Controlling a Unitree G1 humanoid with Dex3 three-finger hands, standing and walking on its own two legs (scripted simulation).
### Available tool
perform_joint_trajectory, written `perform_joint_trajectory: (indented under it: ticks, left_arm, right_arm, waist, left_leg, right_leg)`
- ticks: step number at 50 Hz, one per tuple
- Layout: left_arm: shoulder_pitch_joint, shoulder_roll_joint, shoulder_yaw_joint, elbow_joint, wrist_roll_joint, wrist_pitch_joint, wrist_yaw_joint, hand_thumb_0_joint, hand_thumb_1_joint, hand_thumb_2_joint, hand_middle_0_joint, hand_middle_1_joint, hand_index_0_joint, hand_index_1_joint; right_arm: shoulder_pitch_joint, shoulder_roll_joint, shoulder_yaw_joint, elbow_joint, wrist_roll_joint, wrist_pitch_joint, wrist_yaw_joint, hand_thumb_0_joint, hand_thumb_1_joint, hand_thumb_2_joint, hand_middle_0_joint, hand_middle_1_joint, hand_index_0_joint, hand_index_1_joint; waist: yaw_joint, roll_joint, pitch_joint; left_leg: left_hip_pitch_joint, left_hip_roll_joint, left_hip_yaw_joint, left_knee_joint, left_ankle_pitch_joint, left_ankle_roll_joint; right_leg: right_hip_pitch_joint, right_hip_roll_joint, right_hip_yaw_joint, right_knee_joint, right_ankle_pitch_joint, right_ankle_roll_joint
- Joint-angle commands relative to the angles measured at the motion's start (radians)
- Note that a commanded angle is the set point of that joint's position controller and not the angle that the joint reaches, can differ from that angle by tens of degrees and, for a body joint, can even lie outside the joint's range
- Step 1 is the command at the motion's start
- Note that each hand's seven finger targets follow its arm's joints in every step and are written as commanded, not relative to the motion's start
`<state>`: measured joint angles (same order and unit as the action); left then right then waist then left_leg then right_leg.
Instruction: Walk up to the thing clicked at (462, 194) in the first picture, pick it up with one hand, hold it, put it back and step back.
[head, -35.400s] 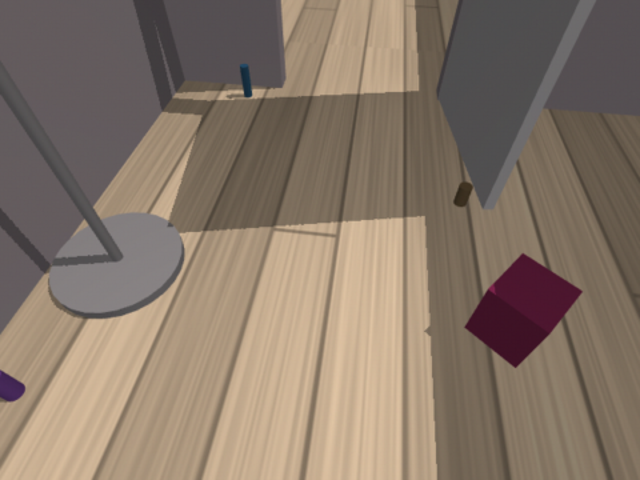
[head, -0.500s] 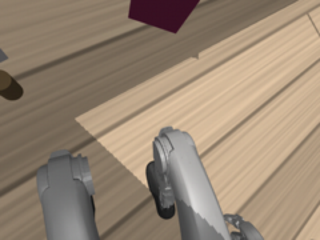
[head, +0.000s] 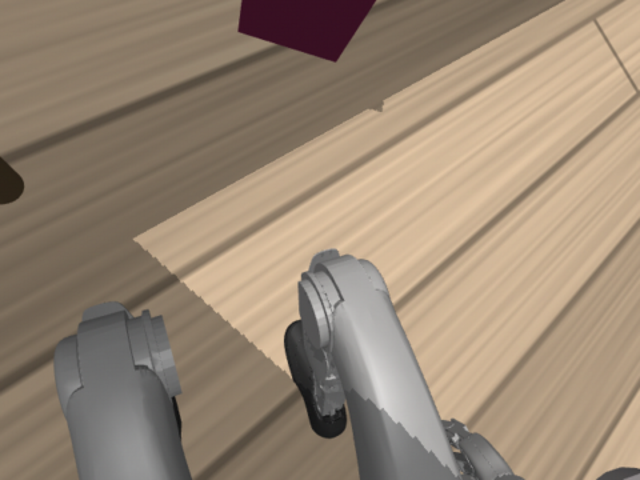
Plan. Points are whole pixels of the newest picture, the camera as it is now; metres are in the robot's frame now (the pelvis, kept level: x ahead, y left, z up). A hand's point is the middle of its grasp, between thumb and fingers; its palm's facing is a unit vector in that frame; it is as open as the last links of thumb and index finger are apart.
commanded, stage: rest palm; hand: left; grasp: from above
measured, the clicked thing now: out of the picture +0.53 +0.32 -0.27
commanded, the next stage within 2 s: close in 1.56 s
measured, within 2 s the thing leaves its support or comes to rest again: neither
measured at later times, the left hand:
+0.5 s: hand out of the picture +0.52 +0.32 -0.22, palm faces -0.41 -0.08 -0.91, open 14.1 cm
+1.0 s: hand out of the picture +0.52 +0.31 -0.22, palm faces -0.43 -0.09 -0.90, open 13.9 cm
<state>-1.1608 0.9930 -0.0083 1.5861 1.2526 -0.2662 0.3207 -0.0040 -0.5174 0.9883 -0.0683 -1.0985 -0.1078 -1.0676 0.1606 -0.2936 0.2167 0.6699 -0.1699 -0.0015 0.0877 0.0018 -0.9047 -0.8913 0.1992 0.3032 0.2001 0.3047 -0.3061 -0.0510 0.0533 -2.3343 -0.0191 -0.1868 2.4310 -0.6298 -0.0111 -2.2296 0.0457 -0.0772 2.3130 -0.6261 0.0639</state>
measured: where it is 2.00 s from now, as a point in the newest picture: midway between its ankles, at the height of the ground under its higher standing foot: (247, 428)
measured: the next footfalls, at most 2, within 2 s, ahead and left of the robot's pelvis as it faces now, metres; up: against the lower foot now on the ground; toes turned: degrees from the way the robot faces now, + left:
none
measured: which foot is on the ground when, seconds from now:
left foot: down 0.00-1.00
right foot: down 0.00-1.00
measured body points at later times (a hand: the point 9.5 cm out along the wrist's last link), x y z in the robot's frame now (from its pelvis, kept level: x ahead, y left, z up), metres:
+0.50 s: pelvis +0.02 +0.00 +0.00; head +0.31 +0.10 +0.32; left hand +0.53 +0.32 -0.17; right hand +0.04 -0.27 -0.07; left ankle +0.09 +0.13 -0.29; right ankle +0.12 -0.13 -0.29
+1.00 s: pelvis +0.01 +0.01 -0.01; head +0.29 +0.10 +0.32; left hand +0.53 +0.32 -0.17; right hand +0.04 -0.27 -0.07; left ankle +0.09 +0.13 -0.29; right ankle +0.12 -0.13 -0.29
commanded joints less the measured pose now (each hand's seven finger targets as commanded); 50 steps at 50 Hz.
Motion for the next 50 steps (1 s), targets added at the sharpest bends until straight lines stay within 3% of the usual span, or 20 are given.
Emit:
perform_joint_trajectory:
  ticks: [1,4,6,7,11,14,18,21,22,25,27,29,32,35,37,41,44,45,46,50]
  left_arm:
    - [-0.349,0.167,0.007,-0.126,0.004,-0.006,0.031,0.0,-0.518,0.999,-0.081,-1.089,-0.095,-1.073]
    - [-0.36,0.113,-0.032,-0.103,-0.008,0.0,0.037,0.0,-0.572,1.014,-0.066,-1.04,-0.059,-1.047]
    - [-0.326,0.143,-0.017,-0.076,-0.005,0.003,0.039,0.0,-0.563,1.01,-0.067,-1.045,-0.063,-1.049]
    - [-0.343,0.105,-0.051,-0.07,-0.019,0.001,0.036,0.0,-0.572,1.019,-0.067,-1.048,-0.06,-1.054]
    - [-0.32,0.121,-0.06,-0.044,-0.031,-0.003,0.036,0.0,-0.572,1.013,-0.067,-1.056,-0.063,-1.06]
    - [-0.3,0.213,0.002,-0.055,-0.006,-0.014,0.06,0.0,-0.56,0.992,-0.065,-1.056,-0.066,-1.054]
    - [-0.267,0.373,0.156,-0.104,0.066,-0.007,0.134,0.0,-0.538,0.959,-0.059,-1.043,-0.066,-1.033]
    - [-0.252,0.432,0.223,-0.196,0.083,0.014,0.182,0.0,-0.518,0.938,-0.056,-1.031,-0.068,-1.017]
    - [-0.234,0.416,0.226,-0.219,0.08,0.027,0.192,0.0,-0.514,0.936,-0.055,-1.027,-0.067,-1.012]
    - [-0.236,0.369,0.199,-0.219,0.058,0.063,0.191,0.0,-0.524,0.933,-0.052,-1.019,-0.061,-1.006]
    - [-0.266,0.395,0.211,-0.225,0.047,0.086,0.186,0.0,-0.51,0.923,-0.055,-1.015,-0.067,-1.0]
    - [-0.285,0.358,0.184,-0.204,0.037,0.102,0.181,0.0,-0.515,0.938,-0.056,-1.006,-0.065,-0.993]
    - [-0.252,0.333,0.163,-0.155,0.031,0.113,0.17,0.0,-0.502,0.93,-0.057,-1.021,-0.072,-1.003]
    - [-0.227,0.378,0.189,-0.16,0.034,0.106,0.148,0.0,-0.507,0.945,-0.06,-1.021,-0.071,-1.008]
    - [-0.209,0.396,0.211,-0.136,0.029,0.098,0.14,0.0,-0.501,0.941,-0.062,-1.029,-0.074,-1.014]
    - [-0.231,0.327,0.165,-0.127,0.017,0.077,0.127,0.0,-0.489,0.942,-0.064,-1.05,-0.08,-1.031]
    - [-0.197,0.376,0.179,-0.081,0.029,0.071,0.135,0.0,-0.499,0.961,-0.068,-1.043,-0.078,-1.03]
    - [-0.215,0.343,0.152,-0.09,0.032,0.065,0.136,0.0,-0.482,0.965,-0.074,-1.053,-0.087,-1.037]
    - [-0.206,0.371,0.166,-0.079,0.028,0.061,0.146,0.0,-0.484,0.979,-0.077,-1.059,-0.087,-1.045]
    - [-0.225,0.328,0.126,-0.074,0.029,0.054,0.155,0.0,-0.491,0.993,-0.077,-1.07,-0.086,-1.058]
  right_arm:
    - [0.199,-0.292,-0.077,0.008,-0.004,-0.017,-0.022,0.0,-0.904,-0.896,0.2,0.3,0.2,0.3]
    - [0.187,-0.282,-0.061,0.005,-0.005,-0.026,-0.022,0.0,-0.904,-0.9,0.199,0.3,0.199,0.3]
    - [0.191,-0.292,-0.055,0.007,-0.005,-0.031,-0.02,0.0,-0.903,-0.899,0.199,0.3,0.199,0.3]
    - [0.17,-0.286,-0.051,-0.003,-0.004,-0.036,-0.022,0.0,-0.904,-0.9,0.199,0.3,0.199,0.3]
    - [0.161,-0.297,-0.042,-0.006,-0.002,-0.045,-0.027,0.0,-0.907,-0.901,0.199,0.3,0.199,0.3]
    - [0.172,-0.305,-0.033,-0.013,-0.009,-0.046,-0.023,0.0,-0.906,-0.9,0.199,0.3,0.199,0.3]
    - [0.199,-0.335,-0.039,-0.031,-0.022,-0.037,-0.014,0.0,-0.904,-0.9,0.199,0.3,0.199,0.3]
    - [0.184,-0.335,-0.049,-0.051,-0.028,-0.032,-0.011,0.0,-0.901,-0.9,0.199,0.3,0.199,0.3]
    - [0.184,-0.338,-0.057,-0.056,-0.031,-0.032,-0.009,0.0,-0.899,-0.899,0.199,0.3,0.199,0.3]
    - [0.195,-0.327,-0.068,-0.047,-0.034,-0.045,0.006,0.0,-0.903,-0.901,0.199,0.3,0.199,0.3]
    - [0.199,-0.33,-0.075,-0.049,-0.032,-0.049,0.012,0.0,-0.901,-0.9,0.199,0.3,0.199,0.3]
    - [0.213,-0.337,-0.071,-0.056,-0.029,-0.053,0.016,0.0,-0.899,-0.899,0.199,0.3,0.199,0.3]
    - [0.22,-0.343,-0.068,-0.043,-0.023,-0.065,0.022,0.0,-0.901,-0.899,0.199,0.3,0.199,0.3]
    - [0.216,-0.353,-0.067,-0.057,-0.023,-0.069,0.024,0.0,-0.899,-0.899,0.199,0.3,0.199,0.3]
    - [0.203,-0.371,-0.069,-0.067,-0.022,-0.063,0.021,0.0,-0.899,-0.9,0.199,0.3,0.199,0.3]
    - [0.187,-0.367,-0.056,-0.087,-0.025,-0.072,0.021,0.0,-0.9,-0.9,0.199,0.3,0.199,0.3]
    - [0.195,-0.374,-0.053,-0.075,-0.026,-0.074,0.02,0.0,-0.9,-0.901,0.199,0.3,0.199,0.3]
    - [0.189,-0.368,-0.045,-0.087,-0.027,-0.075,0.022,0.0,-0.9,-0.901,0.199,0.3,0.199,0.3]
    - [0.186,-0.358,-0.041,-0.07,-0.032,-0.072,0.023,0.0,-0.9,-0.901,0.199,0.3,0.199,0.3]
    - [0.168,-0.366,-0.032,-0.082,-0.029,-0.082,0.022,0.0,-0.903,-0.902,0.199,0.3,0.199,0.3]
  waist:
    - [-0.094,0.345,-0.547]
    - [-0.111,0.303,-0.532]
    - [-0.113,0.303,-0.504]
    - [-0.111,0.277,-0.499]
    - [-0.107,0.255,-0.504]
    - [-0.08,0.32,-0.555]
    - [-0.056,0.458,-0.621]
    - [-0.049,0.517,-0.695]
    - [-0.058,0.531,-0.698]
    - [-0.08,0.54,-0.697]
    - [-0.077,0.512,-0.702]
    - [-0.101,0.47,-0.667]
    - [-0.095,0.43,-0.598]
    - [-0.074,0.424,-0.613]
    - [-0.081,0.395,-0.601]
    - [-0.101,0.396,-0.567]
    - [-0.1,0.372,-0.563]
    - [-0.104,0.384,-0.555]
    - [-0.096,0.397,-0.577]
    - [-0.112,0.415,-0.533]
  left_leg:
    - [0.435,0.016,0.078,-0.254,-0.064,0.037]
    - [0.385,0.016,0.073,-0.243,-0.074,0.042]
    - [0.382,0.014,0.073,-0.242,-0.066,0.044]
    - [0.346,0.015,0.073,-0.234,-0.083,0.047]
    - [0.342,0.014,0.073,-0.228,-0.085,0.05]
    - [0.418,0.021,0.073,-0.228,-0.02,0.036]
    - [0.552,0.026,0.078,-0.211,0.142,0.014]
    - [0.603,0.035,0.085,-0.189,0.239,0.014]
    - [0.621,0.037,0.085,-0.181,0.269,0.013]
    - [0.598,0.041,0.091,-0.16,0.265,0.019]
    - [0.549,0.044,0.088,-0.156,0.234,0.025]
    - [0.51,0.042,0.084,-0.148,0.198,0.034]
    - [0.454,0.038,0.084,-0.151,0.146,0.037]
    - [0.459,0.035,0.083,-0.157,0.167,0.03]
    - [0.438,0.035,0.079,-0.156,0.144,0.032]
    - [0.45,0.035,0.068,-0.161,0.117,0.029]
    - [0.429,0.038,0.066,-0.155,0.091,0.037]
    - [0.43,0.036,0.068,-0.159,0.097,0.034]
    - [0.432,0.042,0.064,-0.166,0.084,0.035]
    - [0.464,0.043,0.048,-0.173,0.085,0.026]
  right_leg:
    - [0.226,0.022,-0.131,-0.231,0.019,-0.085]
    - [0.233,0.025,-0.136,-0.232,0.019,-0.082]
    - [0.235,0.022,-0.138,-0.228,0.028,-0.078]
    - [0.24,0.025,-0.134,-0.235,0.009,-0.078]
    - [0.267,0.026,-0.131,-0.239,0.008,-0.075]
    - [0.301,0.026,-0.14,-0.216,0.065,-0.079]
    - [0.309,0.022,-0.15,-0.179,0.182,-0.096]
    - [0.35,0.022,-0.14,-0.165,0.264,-0.092]
    - [0.344,0.019,-0.138,-0.158,0.288,-0.094]
    - [0.338,0.024,-0.13,-0.166,0.302,-0.092]
    - [0.347,0.025,-0.133,-0.174,0.283,-0.089]
    - [0.338,0.02,-0.133,-0.179,0.258,-0.084]
    - [0.327,0.026,-0.131,-0.185,0.213,-0.085]
    - [0.362,0.026,-0.142,-0.18,0.213,-0.094]
    - [0.357,0.027,-0.151,-0.182,0.19,-0.097]
    - [0.324,0.031,-0.164,-0.186,0.158,-0.098]
    - [0.341,0.037,-0.162,-0.184,0.149,-0.089]
    - [0.336,0.035,-0.165,-0.181,0.153,-0.089]
    - [0.363,0.041,-0.165,-0.181,0.149,-0.087]
    - [0.295,0.04,-0.18,-0.173,0.143,-0.095]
